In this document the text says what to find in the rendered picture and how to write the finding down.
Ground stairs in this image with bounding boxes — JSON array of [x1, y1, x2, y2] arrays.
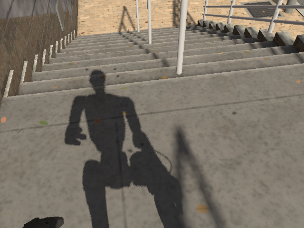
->
[[17, 25, 304, 96]]

